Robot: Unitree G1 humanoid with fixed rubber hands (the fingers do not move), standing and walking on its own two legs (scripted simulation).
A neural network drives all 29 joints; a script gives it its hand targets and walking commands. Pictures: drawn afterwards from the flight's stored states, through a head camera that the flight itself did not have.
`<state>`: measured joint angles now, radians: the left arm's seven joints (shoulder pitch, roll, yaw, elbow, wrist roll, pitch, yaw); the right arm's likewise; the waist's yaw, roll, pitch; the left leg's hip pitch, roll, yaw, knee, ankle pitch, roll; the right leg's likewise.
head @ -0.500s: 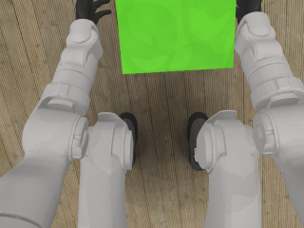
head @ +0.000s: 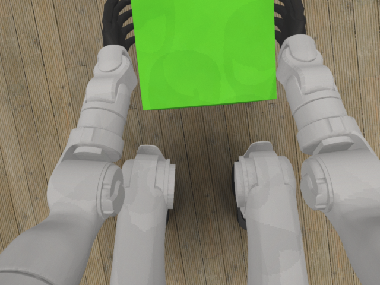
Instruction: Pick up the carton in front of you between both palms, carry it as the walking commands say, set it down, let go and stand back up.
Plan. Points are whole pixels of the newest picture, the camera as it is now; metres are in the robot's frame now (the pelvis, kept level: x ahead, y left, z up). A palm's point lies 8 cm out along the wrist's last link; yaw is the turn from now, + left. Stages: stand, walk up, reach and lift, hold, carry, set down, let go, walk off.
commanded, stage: reach and lift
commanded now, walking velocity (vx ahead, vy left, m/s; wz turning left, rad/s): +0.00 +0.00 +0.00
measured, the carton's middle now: (202, 56) +0.50 -0.01 -0.19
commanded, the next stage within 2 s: none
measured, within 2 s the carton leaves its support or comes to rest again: neither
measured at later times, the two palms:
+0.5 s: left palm (50, 16) +0.48 +0.14 +0.07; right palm (373, 3) +0.47 -0.16 +0.07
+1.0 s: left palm out of the picture +0.44 +0.14 +0.24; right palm out of the picture +0.43 -0.16 +0.23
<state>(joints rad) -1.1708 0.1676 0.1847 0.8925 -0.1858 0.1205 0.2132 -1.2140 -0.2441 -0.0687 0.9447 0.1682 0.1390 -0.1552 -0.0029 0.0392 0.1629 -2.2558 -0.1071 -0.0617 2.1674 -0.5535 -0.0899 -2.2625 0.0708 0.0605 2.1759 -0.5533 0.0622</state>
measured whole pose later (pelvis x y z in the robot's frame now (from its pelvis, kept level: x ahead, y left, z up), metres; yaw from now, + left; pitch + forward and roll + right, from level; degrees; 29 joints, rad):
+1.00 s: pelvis +0.06 +0.00 +0.28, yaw -1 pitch +29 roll +0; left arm -0.56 -0.10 0.37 0.65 0.14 0.26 0.07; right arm -0.55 0.07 -0.33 0.64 -0.16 0.28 -0.04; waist 0.00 0.02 -0.23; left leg -1.27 -0.10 -0.12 1.25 -0.48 -0.04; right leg -1.28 0.09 0.12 1.25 -0.47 0.04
